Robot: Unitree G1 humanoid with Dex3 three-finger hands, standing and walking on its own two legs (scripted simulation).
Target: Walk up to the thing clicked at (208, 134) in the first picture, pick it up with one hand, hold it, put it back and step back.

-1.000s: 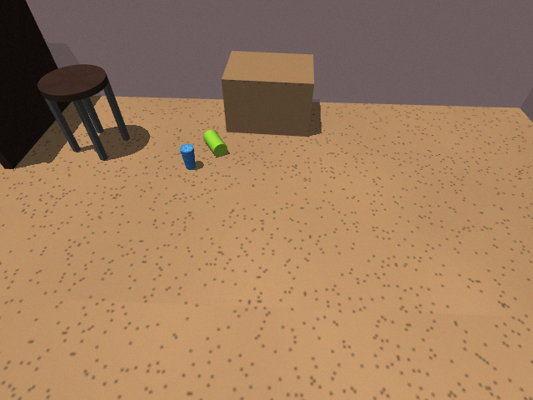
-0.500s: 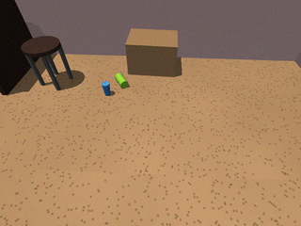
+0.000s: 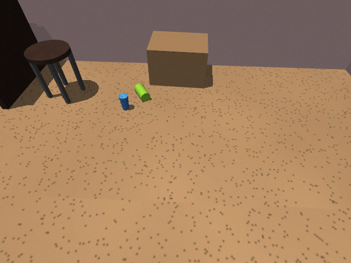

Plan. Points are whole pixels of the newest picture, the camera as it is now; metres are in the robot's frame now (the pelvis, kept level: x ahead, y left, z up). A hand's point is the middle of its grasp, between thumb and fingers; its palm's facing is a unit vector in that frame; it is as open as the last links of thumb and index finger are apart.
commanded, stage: stand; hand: left
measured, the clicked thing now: (142, 92) +1.60 +0.30 -0.74
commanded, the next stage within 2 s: walk up in 0.12 s
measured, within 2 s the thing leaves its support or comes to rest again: neither
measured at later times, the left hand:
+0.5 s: hand (20, 261) +0.17 +0.41 -0.16, palm faces -0.22 -0.85 -0.48, open 7.4 cm
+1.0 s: hand (82, 144) +0.53 +0.35 -0.14, palm faces -0.37 -0.81 -0.47, open 7.4 cm
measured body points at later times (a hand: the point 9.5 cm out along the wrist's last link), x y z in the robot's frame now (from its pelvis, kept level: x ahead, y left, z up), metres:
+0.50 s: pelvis +0.08 +0.11 -0.03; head +0.11 +0.10 +0.42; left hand +0.18 +0.45 -0.13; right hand +0.13 -0.26 -0.12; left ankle +0.14 +0.24 -0.75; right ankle -0.01 -0.10 -0.73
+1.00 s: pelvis +0.31 +0.15 -0.03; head +0.31 +0.12 +0.42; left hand +0.55 +0.39 -0.11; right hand +0.23 -0.15 -0.16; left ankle +0.34 +0.29 -0.67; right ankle +0.30 +0.03 -0.75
